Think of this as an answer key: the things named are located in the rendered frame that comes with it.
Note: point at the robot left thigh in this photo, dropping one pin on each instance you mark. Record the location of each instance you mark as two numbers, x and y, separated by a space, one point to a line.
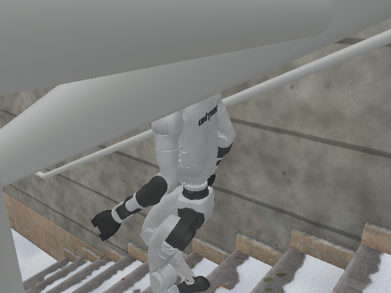
168 238

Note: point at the humanoid robot torso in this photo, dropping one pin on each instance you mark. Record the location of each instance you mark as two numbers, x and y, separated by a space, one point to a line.
197 158

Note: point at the left robot forearm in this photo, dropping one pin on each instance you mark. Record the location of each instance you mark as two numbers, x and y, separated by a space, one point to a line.
150 194

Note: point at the right robot forearm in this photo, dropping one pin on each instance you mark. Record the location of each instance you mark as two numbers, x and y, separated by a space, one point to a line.
220 154

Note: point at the right robot hand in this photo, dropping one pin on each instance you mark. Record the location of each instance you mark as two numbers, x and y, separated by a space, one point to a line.
211 180

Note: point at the left robot hand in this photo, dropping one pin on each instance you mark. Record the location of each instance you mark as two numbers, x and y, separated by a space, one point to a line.
106 224

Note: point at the robot right upper arm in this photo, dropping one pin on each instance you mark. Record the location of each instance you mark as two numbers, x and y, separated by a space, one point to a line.
226 132

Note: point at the robot left upper arm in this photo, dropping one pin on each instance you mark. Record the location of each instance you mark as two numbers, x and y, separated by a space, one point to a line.
166 132

